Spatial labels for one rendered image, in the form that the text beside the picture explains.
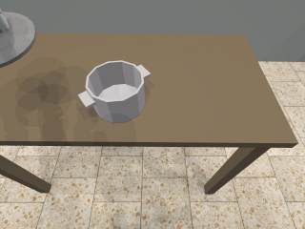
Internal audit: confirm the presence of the robot left hand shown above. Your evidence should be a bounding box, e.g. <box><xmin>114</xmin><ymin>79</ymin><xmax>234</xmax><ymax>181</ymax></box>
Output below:
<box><xmin>0</xmin><ymin>10</ymin><xmax>10</xmax><ymax>32</ymax></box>

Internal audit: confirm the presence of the table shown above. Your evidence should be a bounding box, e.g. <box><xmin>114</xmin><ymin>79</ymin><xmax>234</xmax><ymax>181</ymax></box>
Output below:
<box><xmin>0</xmin><ymin>32</ymin><xmax>298</xmax><ymax>195</ymax></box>

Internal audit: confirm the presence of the lid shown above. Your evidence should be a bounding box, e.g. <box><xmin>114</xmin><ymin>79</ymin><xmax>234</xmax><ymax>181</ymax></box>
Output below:
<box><xmin>0</xmin><ymin>11</ymin><xmax>37</xmax><ymax>68</ymax></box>

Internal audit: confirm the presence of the pot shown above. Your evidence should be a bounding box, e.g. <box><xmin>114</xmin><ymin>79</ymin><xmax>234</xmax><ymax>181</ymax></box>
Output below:
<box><xmin>78</xmin><ymin>60</ymin><xmax>152</xmax><ymax>123</ymax></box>

